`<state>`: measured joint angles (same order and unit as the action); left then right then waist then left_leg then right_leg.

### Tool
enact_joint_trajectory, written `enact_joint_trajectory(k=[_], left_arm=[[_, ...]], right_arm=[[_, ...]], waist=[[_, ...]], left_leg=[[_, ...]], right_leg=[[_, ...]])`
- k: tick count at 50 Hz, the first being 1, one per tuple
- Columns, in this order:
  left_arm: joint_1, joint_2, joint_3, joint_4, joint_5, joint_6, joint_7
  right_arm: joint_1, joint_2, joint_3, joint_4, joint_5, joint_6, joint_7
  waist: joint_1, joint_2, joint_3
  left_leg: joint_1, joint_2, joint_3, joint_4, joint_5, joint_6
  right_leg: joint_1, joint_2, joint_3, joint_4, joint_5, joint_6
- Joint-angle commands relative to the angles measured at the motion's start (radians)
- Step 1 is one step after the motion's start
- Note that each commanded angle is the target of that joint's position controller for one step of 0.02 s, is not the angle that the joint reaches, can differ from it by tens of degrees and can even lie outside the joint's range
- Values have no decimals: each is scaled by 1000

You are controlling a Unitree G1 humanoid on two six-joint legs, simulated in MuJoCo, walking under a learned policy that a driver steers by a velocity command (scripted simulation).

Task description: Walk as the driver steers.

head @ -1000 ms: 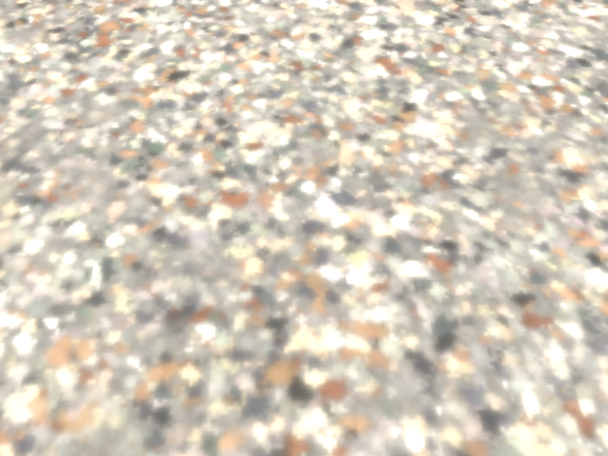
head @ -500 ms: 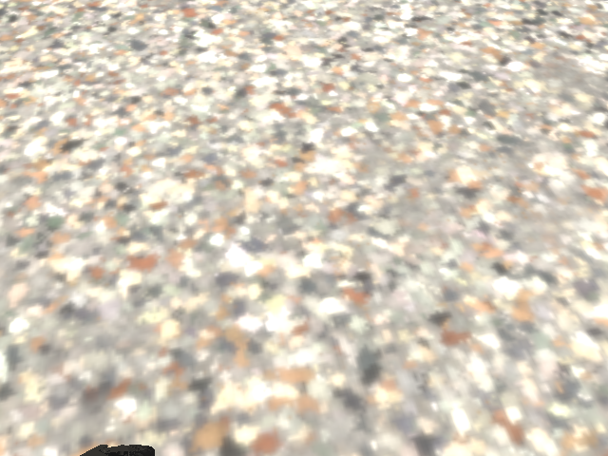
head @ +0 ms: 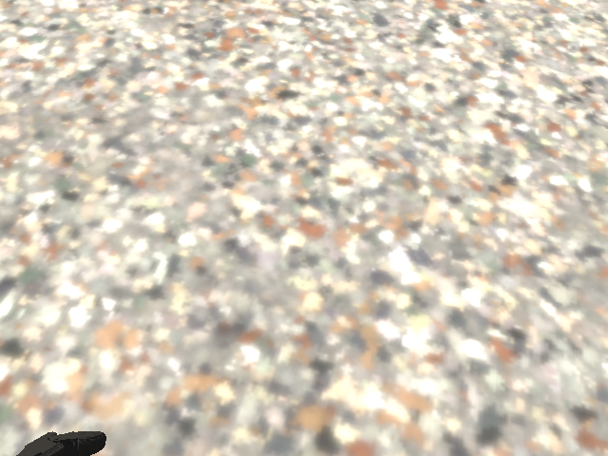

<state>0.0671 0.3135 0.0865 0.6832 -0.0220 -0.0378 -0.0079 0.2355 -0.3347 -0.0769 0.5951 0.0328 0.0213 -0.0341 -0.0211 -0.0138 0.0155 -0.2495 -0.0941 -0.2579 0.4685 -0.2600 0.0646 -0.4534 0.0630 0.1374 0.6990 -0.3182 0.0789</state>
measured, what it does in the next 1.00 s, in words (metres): walks ahead, turning right: right foot, then left foot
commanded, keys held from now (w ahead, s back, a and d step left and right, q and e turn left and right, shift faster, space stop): w+q+shift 0.08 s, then w+shift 0.02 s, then w+e+shift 0.30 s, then e+shift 0.60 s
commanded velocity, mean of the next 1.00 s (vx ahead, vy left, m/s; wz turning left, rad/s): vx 0.48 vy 0.00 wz -0.37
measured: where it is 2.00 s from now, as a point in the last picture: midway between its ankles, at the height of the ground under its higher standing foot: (351, 290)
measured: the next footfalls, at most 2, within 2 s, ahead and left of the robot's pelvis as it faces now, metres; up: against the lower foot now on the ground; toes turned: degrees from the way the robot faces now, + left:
right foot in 0.10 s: +0.10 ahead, -0.14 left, +0.00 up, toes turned +15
left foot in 0.44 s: +0.28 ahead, +0.14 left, +0.00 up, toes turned +1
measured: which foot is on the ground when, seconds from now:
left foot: down 0.00-0.10, up 0.12-0.42, down 0.44-0.80, up 0.82-1.00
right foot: up 0.00-0.08, down 0.10-0.44, up 0.46-0.78, down 0.80-1.00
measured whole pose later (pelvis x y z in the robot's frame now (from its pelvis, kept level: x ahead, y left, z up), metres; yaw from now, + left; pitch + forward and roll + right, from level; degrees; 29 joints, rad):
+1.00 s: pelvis +0.44 -0.01 -0.02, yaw -27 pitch +1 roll +1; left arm 0.18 0.34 0.07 0.56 -0.01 0.01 -0.01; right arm 0.04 -0.30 -0.03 0.64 -0.01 -0.04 -0.01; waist 0.03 0.00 0.15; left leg -0.54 -0.01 -0.14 1.14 -0.45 -0.06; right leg -0.40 0.15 0.09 0.49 -0.08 -0.11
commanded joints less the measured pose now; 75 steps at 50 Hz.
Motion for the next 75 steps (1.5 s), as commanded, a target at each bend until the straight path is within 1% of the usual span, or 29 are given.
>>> enact_joint_trajectory(k=[1, 4, 5, 6, 7, 9, 12, 16, 21, 23, 24, 25, 29, 35, 40, 41, 42, 43, 45, 51, 58, 63, 65, 66, 67, 68, 69, 70, 75], left_arm=[[-88, 87, 28, -92, -12, -62, -10], [65, 102, 50, -49, -31, -84, -7], [202, 155, 38, -10, 80, -45, 8], [304, 262, 57, -12, 118, -35, 14], [263, 248, 54, 1, 112, -30, 5], [233, 149, 24, 13, 69, -31, -8], [277, 133, 5, 55, 44, -41, -10], [333, 159, 18, 87, 45, -33, -13], [331, 158, 22, 118, 23, -37, -17], [327, 16, -15, 40, -12, -53, -10], [328, 98, -1, 46, 15, -29, 5], [315, 94, -1, 26, -50, -38, 22], [255, 52, 2, -2, -23, 6, 15], [199, 9, -25, -62, 5, 21, -43], [435, 202, 67, -38, 4, 51, -29], [373, 259, 70, -59, -13, 51, -6], [280, 329, 67, -153, 39, 25, -13], [235, 274, 64, -192, 27, 19, -25], [138, 215, 46, -195, -6, 14, -18], [76, 211, 48, -206, 7, 54, 33], [45, 159, 30, -211, 13, 90, 52], [113, 100, -14, -164, 32, 52, 4], [99, 20, -37, -157, 29, 26, 13], [76, 52, -26, -219, -10, -1, 17], [22, 126, -7, -214, -29, -29, 23], [-15, 152, -1, -207, -25, -49, 18], [-30, 153, -7, -179, 110, -22, -1], [-22, 112, -13, -183, 123, -13, -16], [-79, 40, -45, -180, 74, 5, -28]], right_arm=[[-16, -164, -41, -71, 1, -22, 5], [-82, -106, -15, -104, 1, -21, 11], [-130, -138, -34, -98, -82, -16, 48], [-171, -23, -2, -161, -64, -26, 57], [-149, -37, 6, -160, -69, -35, 53], [-118, -73, 2, -103, -83, -49, 70], [-130, -83, 9, -86, -112, -56, 99], [-279, -24, 51, -136, -81, -70, 112], [-11, -94, 16, -41, -83, -94, 48], [250, -256, -26, -15, -125, -94, 8], [210, -215, -23, -3, -111, -84, 5], [133, -88, 0, -20, -9, -103, 0], [-27, -5, 10, -3, -47, -97, 2], [-158, -102, -24, 36, -17, -97, -10], [-156, -119, -33, 37, 26, -90, 14], [-67, 20, 6, 27, -36, -87, 31], [81, -13, 18, 0, -37, -92, 41], [-24, -143, -2, 0, -30, -99, 46], [-119, -136, -2, -19, -33, -93, 25], [-110, -70, 8, 17, -51, -60, 15], [-137, -61, 7, 28, -37, -49, 18], [-63, -39, 15, 43, -15, -89, 50], [91, -98, 7, 88, -28, -110, 48], [130, -233, -21, 97, -64, -116, 62], [105, -202, -19, 78, -53, -124, 66], [104, -163, -9, 73, -37, -125, 61], [112, -165, -23, 105, -68, -80, 76], [140, -170, -25, 109, -56, -67, 68], [239, -115, -26, 165, -37, -57, 56]], waist=[[-9, 219, -30], [85, 180, -26], [148, 55, -44], [181, -219, -84], [126, -157, -30], [76, -39, 31], [67, -143, 31], [104, -165, 72], [-55, -63, -58], [-153, 269, -319], [-112, 178, -268], [-89, 164, -130], [9, 152, 20], [53, 117, 17], [213, 23, -153], [112, -265, -137], [20, -317, -371], [109, -111, -425], [45, 37, -184], [0, 13, -150], [34, -126, -151], [34, -176, -85], [-3, 19, -5], [23, 280, 131], [5, 203, 201], [-5, 134, 189], [-2, 15, 135], [-19, 96, 106], [-64, 179, 32]], left_leg=[[0, 196, -321, -178, -339, 147], [-220, 138, -293, -58, -371, 84], [-410, 18, -153, 135, -418, 37], [-564, -98, 43, 441, -382, -4], [-649, -20, 41, 597, -263, -3], [-608, 28, 35, 643, -108, -9], [-488, 83, 173, 545, -20, -56], [-309, 64, 262, 237, -49, -92], [366, 44, 256, -16, 70, -44], [723, 547, -304, -171, -269, 63], [571, 578, -397, -172, -193, 108], [546, 503, -244, -141, 35, 131], [295, 366, 172, -165, 631, 75], [96, 300, 437, -170, 685, 32], [5, 267, 450, 425, 683, -47], [-214, 123, 448, 748, -305, -101], [-450, -23, 231, 1071, -487, -142], [-466, 28, 101, 1056, -361, -119], [-462, 87, 101, 881, -223, -104], [-267, 58, 127, 541, -127, -163], [-193, 56, 123, 316, 39, -171], [43, 83, 238, 132, -49, -73], [72, 243, -98, -118, -354, 36], [99, 404, -592, -374, -732, 193], [78, 437, -724, -413, -771, 231], [95, 411, -612, -367, -625, 204], [72, 322, -459, -346, -542, 124], [75, 262, -359, -332, -419, 98], [132, 171, -261, -299, -208, 131]], right_leg=[[54, 13, -21, -126, -5, -13], [390, -28, -43, -296, 113, -44], [572, -125, 43, -299, -100, -89], [635, -388, 462, -493, -487, -174], [539, -468, 716, -552, -591, -245], [441, -371, 512, -498, -458, -232], [355, -236, 328, -532, -278, -242], [252, -189, 262, -551, -86, -267], [39, -122, 169, -240, 418, -217], [-279, 31, -29, 341, -196, -142], [-305, -33, -55, 483, -176, -146], [-390, -115, 4, 548, -101, -104], [-331, -168, -77, 512, -10, -50], [-17, -118, -202, 34, 325, -46], [462, 13, -210, -129, 355, -223], [597, -122, 10, -139, 793, -291], [801, -394, 611, -222, 702, -572], [766, -394, 642, -354, 424, -540], [508, -293, 493, -392, 219, -420], [226, -153, 293, -335, 592, -352], [192, -106, 314, -287, 244, -268], [57, -144, 329, -300, -411, -257], [-36, -30, 104, 115, -330, -167], [-333, 41, -55, 275, -314, -123], [-409, -19, 7, 356, -215, -125], [-398, -53, 24, 348, -86, -125], [-327, -54, -27, 278, 2, -97], [-263, -48, -62, 245, 29, -75], [-184, -29, -106, 110, 70, -19]])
